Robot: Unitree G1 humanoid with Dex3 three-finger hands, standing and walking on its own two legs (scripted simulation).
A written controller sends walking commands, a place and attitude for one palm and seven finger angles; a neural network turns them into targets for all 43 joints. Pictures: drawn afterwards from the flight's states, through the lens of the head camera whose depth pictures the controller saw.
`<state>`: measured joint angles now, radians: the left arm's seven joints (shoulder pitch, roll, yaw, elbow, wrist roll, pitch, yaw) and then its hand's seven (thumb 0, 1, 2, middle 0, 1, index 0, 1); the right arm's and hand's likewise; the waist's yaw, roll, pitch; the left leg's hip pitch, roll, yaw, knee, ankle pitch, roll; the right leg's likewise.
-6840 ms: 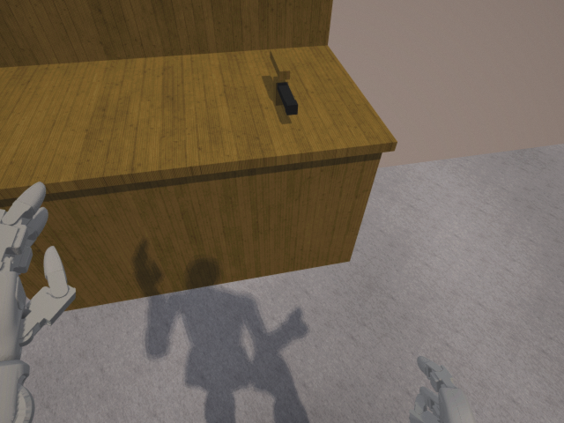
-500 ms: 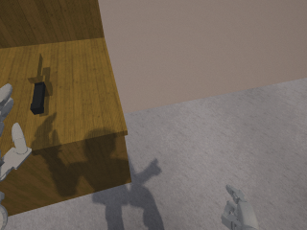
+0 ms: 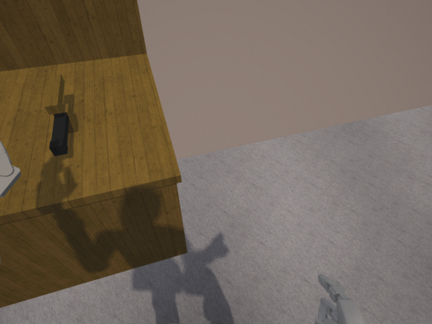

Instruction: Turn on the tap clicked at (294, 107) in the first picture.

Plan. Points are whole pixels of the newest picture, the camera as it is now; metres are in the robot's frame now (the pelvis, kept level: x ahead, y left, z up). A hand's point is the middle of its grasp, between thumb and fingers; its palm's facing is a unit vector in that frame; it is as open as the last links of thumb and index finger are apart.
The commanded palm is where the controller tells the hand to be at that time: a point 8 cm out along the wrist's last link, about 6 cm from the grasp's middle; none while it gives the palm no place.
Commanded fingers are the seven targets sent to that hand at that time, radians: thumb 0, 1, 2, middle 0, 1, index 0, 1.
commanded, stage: come to a stop and stand still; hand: left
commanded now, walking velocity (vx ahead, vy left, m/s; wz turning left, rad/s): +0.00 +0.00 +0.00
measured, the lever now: (58, 147) +0.46 +0.42 +0.01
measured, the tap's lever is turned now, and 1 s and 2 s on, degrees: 0 0 0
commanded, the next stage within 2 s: look again from close up in 0.58 s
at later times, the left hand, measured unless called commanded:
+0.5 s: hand (44, 180) +0.27 +0.28 +0.16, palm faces +0.38 -0.84 -0.38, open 7.5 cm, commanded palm +0.20 +0.31 +0.18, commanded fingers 0.00 0.90 0.90 -0.20 -0.30 -0.20 -0.30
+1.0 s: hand (37, 189) +0.25 +0.28 +0.16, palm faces +0.40 -0.85 -0.35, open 7.5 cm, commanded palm +0.19 +0.31 +0.18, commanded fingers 0.00 0.90 0.90 -0.20 -0.30 -0.20 -0.30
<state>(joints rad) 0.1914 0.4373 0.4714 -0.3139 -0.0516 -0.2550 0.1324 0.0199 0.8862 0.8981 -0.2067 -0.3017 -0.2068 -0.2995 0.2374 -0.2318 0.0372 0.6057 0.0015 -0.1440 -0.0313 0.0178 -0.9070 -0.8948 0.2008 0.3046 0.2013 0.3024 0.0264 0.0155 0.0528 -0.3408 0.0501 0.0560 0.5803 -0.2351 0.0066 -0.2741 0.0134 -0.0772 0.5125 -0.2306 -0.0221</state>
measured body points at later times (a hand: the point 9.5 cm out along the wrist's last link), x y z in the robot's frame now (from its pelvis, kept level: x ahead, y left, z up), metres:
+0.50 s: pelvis +0.04 +0.03 +0.01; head +0.07 +0.05 +0.46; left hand +0.24 +0.32 +0.18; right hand +0.23 -0.18 -0.06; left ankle +0.05 +0.11 -0.73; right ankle +0.03 -0.11 -0.73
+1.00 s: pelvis +0.03 +0.03 +0.01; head +0.04 +0.05 +0.46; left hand +0.22 +0.32 +0.18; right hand +0.20 -0.19 -0.06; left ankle +0.05 +0.11 -0.73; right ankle +0.03 -0.11 -0.73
